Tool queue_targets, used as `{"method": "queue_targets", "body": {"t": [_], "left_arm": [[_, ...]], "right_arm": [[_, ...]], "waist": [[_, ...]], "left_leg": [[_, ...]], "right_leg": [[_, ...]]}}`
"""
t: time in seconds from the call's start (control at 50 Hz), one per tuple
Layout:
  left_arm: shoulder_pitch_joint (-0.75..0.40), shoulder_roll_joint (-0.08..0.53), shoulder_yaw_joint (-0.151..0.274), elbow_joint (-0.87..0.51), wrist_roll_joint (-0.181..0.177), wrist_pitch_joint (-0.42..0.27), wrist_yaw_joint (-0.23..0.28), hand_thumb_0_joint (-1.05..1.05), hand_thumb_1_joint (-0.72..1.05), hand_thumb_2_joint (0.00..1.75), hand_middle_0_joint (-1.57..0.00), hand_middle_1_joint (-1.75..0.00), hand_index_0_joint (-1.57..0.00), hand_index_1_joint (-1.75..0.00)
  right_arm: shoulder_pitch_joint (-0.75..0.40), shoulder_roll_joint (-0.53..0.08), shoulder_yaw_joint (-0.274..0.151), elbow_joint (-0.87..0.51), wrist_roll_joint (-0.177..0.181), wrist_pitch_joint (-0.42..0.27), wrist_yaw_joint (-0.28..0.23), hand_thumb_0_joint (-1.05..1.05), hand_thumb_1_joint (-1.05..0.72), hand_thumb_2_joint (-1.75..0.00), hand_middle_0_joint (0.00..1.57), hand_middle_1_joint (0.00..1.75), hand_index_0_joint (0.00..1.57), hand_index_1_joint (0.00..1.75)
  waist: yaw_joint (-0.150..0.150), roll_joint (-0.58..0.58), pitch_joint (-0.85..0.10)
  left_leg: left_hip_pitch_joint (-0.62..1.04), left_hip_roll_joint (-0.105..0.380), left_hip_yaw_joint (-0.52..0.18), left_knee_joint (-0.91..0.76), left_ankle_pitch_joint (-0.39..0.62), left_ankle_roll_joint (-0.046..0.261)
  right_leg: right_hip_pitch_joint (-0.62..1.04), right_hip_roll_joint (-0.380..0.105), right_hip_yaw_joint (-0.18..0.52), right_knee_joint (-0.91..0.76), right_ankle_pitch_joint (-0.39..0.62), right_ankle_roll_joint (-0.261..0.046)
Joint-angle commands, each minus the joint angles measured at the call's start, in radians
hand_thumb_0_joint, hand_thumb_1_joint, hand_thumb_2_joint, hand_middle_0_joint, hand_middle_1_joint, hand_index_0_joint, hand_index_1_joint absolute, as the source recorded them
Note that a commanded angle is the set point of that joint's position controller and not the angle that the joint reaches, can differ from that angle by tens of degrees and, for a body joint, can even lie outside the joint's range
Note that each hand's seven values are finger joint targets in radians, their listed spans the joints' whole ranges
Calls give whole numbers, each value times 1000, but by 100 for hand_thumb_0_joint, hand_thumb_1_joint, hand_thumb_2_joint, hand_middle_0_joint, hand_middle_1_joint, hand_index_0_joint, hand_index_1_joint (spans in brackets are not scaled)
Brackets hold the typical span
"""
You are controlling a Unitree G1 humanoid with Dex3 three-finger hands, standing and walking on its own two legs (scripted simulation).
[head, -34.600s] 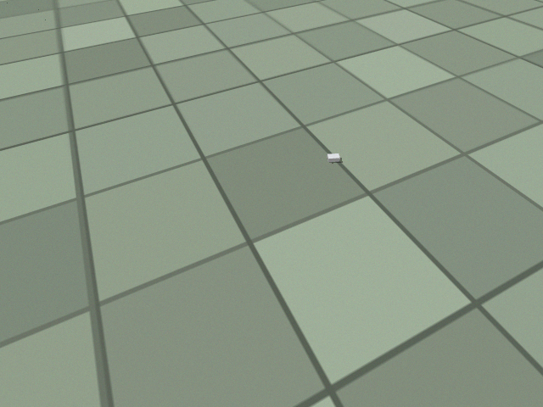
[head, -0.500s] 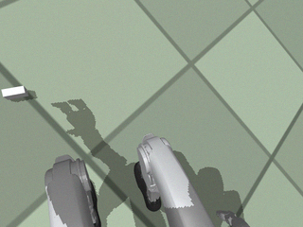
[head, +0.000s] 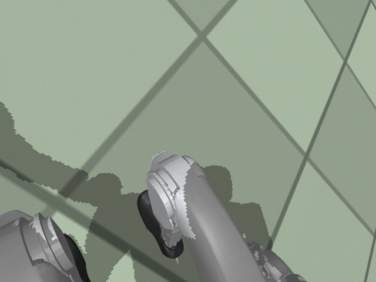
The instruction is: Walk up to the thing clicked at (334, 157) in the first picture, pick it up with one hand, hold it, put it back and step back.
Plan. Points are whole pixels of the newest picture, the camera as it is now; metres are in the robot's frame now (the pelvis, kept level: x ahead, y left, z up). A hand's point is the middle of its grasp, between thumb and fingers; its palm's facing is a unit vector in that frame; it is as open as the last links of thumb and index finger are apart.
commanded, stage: rest palm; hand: left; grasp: from above
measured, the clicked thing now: out of the picture +0.53 +0.37 -0.31
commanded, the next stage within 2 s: none
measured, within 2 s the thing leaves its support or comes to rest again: neither
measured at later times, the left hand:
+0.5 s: hand out of the picture +0.50 +0.35 -0.23, palm faces -0.48 -0.11 -0.87, open 12.6 cm
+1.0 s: hand out of the picture +0.50 +0.35 -0.24, palm faces -0.43 -0.10 -0.90, open 13.5 cm
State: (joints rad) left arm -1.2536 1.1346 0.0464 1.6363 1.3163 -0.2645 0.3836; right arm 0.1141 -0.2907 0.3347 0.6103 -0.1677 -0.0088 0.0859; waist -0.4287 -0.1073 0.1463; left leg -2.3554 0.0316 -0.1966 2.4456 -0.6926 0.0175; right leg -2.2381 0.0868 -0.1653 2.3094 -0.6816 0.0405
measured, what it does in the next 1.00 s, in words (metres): stands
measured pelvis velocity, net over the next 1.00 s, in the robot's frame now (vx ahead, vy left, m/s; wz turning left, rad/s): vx -0.01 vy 0.00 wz -0.06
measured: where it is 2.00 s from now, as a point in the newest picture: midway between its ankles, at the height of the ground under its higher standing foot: (125, 259)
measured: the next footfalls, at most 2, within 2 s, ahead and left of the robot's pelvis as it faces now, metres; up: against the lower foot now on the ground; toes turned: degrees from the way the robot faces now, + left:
none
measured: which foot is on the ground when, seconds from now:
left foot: down 0.00-1.00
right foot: down 0.00-1.00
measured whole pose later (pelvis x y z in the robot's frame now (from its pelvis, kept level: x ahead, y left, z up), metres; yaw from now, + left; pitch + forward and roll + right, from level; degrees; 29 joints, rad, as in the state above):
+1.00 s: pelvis -0.01 +0.00 -0.01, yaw -3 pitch +29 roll -16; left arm -1.21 1.22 0.00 1.66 1.23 -0.21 0.45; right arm 0.05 -0.32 0.45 0.60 -0.20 -0.09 0.08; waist -0.44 -0.16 0.21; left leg -2.36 0.04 -0.26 2.51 -0.70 0.02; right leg -2.23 0.11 -0.21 2.32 -0.65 0.05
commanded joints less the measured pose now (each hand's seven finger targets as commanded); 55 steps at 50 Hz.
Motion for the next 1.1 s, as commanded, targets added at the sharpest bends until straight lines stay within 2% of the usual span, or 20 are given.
{"method": "queue_targets", "body": {"t": [0.0, 0.1, 0.18, 0.24, 0.26, 0.28, 0.32, 0.42, 0.5, 0.56, 0.62, 0.66, 0.68, 0.7, 0.78, 0.84, 0.9, 0.96, 1.02, 1.08], "left_arm": [[-294, 322, 36, -163, -14, 18, 88, 0, -22, 67, -42, -67, -41, -67], [-270, 331, 44, -154, -40, 54, 85, 0, -27, 72, -39, -67, -37, -69], [-231, 339, 38, -131, -62, 72, 45, 0, -28, 72, -39, -68, -37, -70], [-216, 324, 26, -151, -78, 65, 8, 0, -29, 73, -38, -70, -36, -72], [-203, 331, 22, -144, -80, 60, -1, 0, -28, 72, -39, -69, -37, -71], [-195, 320, 12, -140, -88, 53, -10, 0, -27, 71, -38, -70, -37, -72], [-192, 323, 1, -151, -94, 27, -15, 0, -26, 70, -37, -74, -37, -74], [-179, 338, -10, -165, -89, -33, 6, 0, -30, 74, -33, -77, -33, -78], [-166, 331, -10, -162, -73, -58, 56, 0, -37, 80, -30, -79, -28, -80], [-183, 332, -1, -148, -66, -56, 106, 0, -39, 83, -27, -81, -25, -83], [-177, 306, -17, -106, -51, -39, 139, 0, -41, 84, -27, -81, -25, -83], [-183, 311, -14, -84, -56, -23, 157, 0, -41, 85, -25, -83, -23, -85], [-179, 299, -28, -81, -46, -12, 157, 0, -42, 85, -24, -84, -23, -86], [-191, 310, -20, -94, -49, -4, 161, 0, -42, 85, -24, -84, -23, -86], [-200, 296, -29, -74, -84, 31, 154, 0, -44, 86, -22, -89, -21, -90], [-193, 308, -40, -86, -90, 48, 130, 0, -43, 85, -24, -87, -22, -88], [-190, 337, -23, -98, -102, 58, 113, 0, -46, 87, -21, -90, -20, -91], [-183, 308, -32, -109, -118, 55, 93, 0, -48, 89, -18, -93, -17, -94], [-180, 340, -21, -117, -120, 46, 82, 0, -51, 91, -17, -93, -16, -95], [-179, 338, -19, -116, -122, 33, 78, 0, -51, 91, -16, -95, -15, -96]], "right_arm": [[220, -340, -72, 14, -12, -3, -26, 0, -93, -91, 20, 30, 20, 30], [208, -353, -65, 4, -16, -14, -23, 0, -93, -91, 20, 30, 20, 30], [201, -341, -44, 1, -16, -10, -18, 0, -93, -91, 20, 30, 20, 30], [199, -349, -33, 0, -20, 1, -18, 0, -93, -91, 20, 30, 20, 30], [184, -354, -34, -8, -19, 3, -19, 0, -93, -91, 20, 30, 20, 30], [179, -365, -31, -15, -21, 6, -20, 0, -93, -91, 20, 30, 20, 30], [163, -368, -25, -19, -21, 14, -22, 0, -93, -91, 20, 30, 20, 30], [137, -360, -3, -20, -27, 16, -28, 0, -93, -91, 20, 30, 20, 30], [129, -360, 8, -7, -32, 7, -31, 0, -93, -91, 20, 30, 20, 30], [117, -373, -2, -10, -36, -9, -34, 0, -93, -91, 20, 30, 20, 30], [113, -361, 8, 7, -40, -21, -33, 0, -93, -91, 20, 30, 20, 30], [106, -371, 1, -2, -39, -34, -33, 0, -93, -91, 20, 30, 20, 30], [121, -357, 12, 11, -40, -39, -31, 0, -93, -91, 20, 30, 20, 30], [115, -361, 10, 5, -41, -45, -32, 0, -93, -91, 20, 30, 20, 30], [119, -361, 13, 13, -34, -65, -27, 0, -93, -91, 20, 30, 20, 30], [123, -362, 17, 16, -30, -74, -28, 0, -93, -91, 20, 30, 20, 30], [109, -364, 14, 9, -23, -77, -26, 0, -93, -91, 20, 30, 20, 30], [131, -362, 20, 25, -26, -74, -24, 0, -93, -91, 20, 30, 20, 30], [125, -363, 24, 13, -23, -70, -24, 0, -93, -91, 20, 30, 20, 30], [130, -366, 29, 15, -27, -63, -24, 0, -93, -91, 20, 30, 20, 30]], "waist": [[-22, 617, -745], [-39, 611, -706], [-38, 580, -690], [-56, 583, -658], [-48, 585, -656], [-58, 564, -639], [-54, 567, -610], [-43, 563, -615], [-51, 586, -609], [-53, 579, -579], [-60, 590, -573], [-57, 573, -568], [-64, 589, -559], [-62, 584, -568], [-72, 574, -576], [-72, 552, -589], [-52, 582, -618], [-74, 592, -596], [-61, 571, -619], [-68, 576, -605]], "left_leg": [[645, 31, 44, -203, 320, 10], [612, 44, 30, -187, 346, 6], [558, 49, 26, -176, 337, 11], [575, 57, 13, -175, 363, 2], [568, 55, 15, -171, 343, 4], [562, 57, 7, -167, 329, 3], [552, 57, -6, -188, 274, -2], [558, 58, -16, -196, 222, 3], [599, 63, -26, -192, 255, 0], [584, 64, -32, -198, 236, -6], [586, 69, -34, -198, 231, -9], [550, 63, -24, -191, 212, -6], [558, 64, -18, -190, 221, -4], [549, 63, -16, -185, 219, -3], [532, 63, -19, -186, 209, -5], [518, 63, -8, -168, 214, 2], [547, 65, -10, -172, 242, -4], [555, 68, -20, -172, 274, -9], [528, 67, -13, -165, 278, -1], [530, 68, -17, -168, 277, -2]], "right_leg": [[387, 25, -61, -191, 342, -63], [394, 28, -76, -184, 367, -58], [433, 35, -76, -188, 368, -53], [414, 30, -86, -192, 368, -56], [409, 34, -85, -194, 352, -58], [394, 33, -93, -197, 336, -60], [379, 32, -102, -194, 292, -62], [394, 40, -111, -188, 267, -56], [369, 41, -116, -179, 293, -55], [335, 37, -121, -172, 283, -57], [319, 39, -126, -169, 280, -59], [333, 39, -124, -172, 282, -59], [337, 40, -118, -175, 291, -57], [343, 38, -117, -176, 295, -55], [348, 34, -116, -177, 290, -54], [381, 35, -108, -185, 300, -49], [379, 37, -109, -176, 304, -53], [378, 31, -115, -175, 323, -50], [424, 37, -111, -178, 329, -51], [420, 38, -117, -183, 327, -50]]}}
